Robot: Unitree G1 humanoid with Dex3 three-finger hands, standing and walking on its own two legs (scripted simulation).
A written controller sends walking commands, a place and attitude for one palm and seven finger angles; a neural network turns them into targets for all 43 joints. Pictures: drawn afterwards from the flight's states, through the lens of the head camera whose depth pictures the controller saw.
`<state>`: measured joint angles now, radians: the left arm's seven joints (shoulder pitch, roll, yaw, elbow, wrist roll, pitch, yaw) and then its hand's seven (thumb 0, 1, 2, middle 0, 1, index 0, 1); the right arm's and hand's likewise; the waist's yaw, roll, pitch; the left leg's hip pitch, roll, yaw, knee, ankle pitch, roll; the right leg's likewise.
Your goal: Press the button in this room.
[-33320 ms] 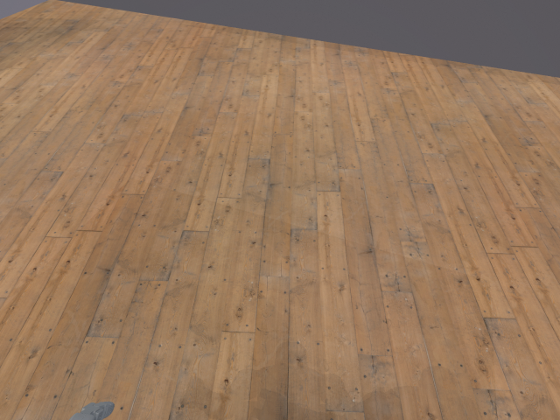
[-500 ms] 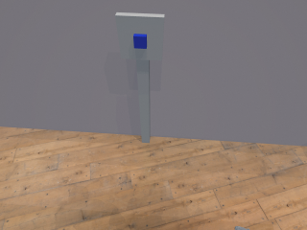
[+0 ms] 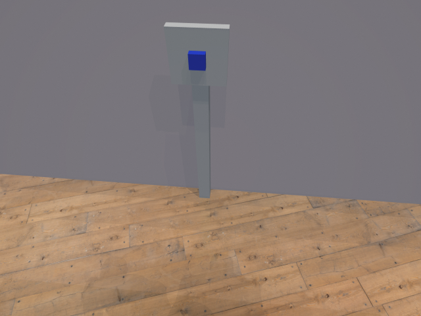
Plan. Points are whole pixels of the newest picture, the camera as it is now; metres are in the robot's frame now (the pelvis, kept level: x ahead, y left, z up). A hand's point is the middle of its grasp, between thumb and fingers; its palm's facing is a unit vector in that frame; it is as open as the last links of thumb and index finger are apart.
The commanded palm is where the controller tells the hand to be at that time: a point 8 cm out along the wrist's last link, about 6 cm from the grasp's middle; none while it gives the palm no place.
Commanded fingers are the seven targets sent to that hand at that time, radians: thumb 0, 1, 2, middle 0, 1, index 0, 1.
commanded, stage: let the arm hang, fingers relaxed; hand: left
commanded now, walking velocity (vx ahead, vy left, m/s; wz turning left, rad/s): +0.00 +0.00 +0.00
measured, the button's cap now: (197, 60) +0.80 +0.08 +0.08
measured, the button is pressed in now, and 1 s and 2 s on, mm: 0 0 0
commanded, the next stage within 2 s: stand and wait in 0.34 s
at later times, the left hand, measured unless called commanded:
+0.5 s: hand out of the picture +0.00 +0.16 -0.17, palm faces +0.03 -0.98 -0.19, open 7.3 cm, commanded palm none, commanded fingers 0.00 0.90 0.90 -0.20 -0.30 -0.20 -0.30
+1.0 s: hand out of the picture +0.03 +0.16 -0.17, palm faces +0.02 -0.98 -0.20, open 7.3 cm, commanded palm none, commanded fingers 0.00 0.90 0.90 -0.20 -0.30 -0.20 -0.30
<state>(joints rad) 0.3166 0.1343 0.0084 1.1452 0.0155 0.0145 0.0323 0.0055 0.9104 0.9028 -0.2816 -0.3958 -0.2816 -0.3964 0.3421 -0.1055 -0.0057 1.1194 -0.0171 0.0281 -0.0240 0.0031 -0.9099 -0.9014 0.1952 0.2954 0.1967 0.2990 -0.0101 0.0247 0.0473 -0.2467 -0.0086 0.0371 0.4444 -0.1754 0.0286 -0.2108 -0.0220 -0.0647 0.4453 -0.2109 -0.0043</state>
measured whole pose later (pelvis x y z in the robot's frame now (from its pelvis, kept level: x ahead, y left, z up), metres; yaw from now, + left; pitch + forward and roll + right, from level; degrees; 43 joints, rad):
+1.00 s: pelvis +0.02 -0.02 +0.00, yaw +0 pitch -2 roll +0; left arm 0.23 0.15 0.01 1.15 0.01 -0.01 0.03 0.00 0.91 0.90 -0.20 -0.30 -0.20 -0.30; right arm 0.25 -0.14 -0.01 1.14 -0.01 0.01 -0.03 0.00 -0.91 -0.90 0.19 0.30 0.20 0.30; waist -0.01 0.01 0.07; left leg -0.18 0.01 0.03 0.39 -0.18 0.00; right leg -0.14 0.00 -0.07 0.39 -0.22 -0.02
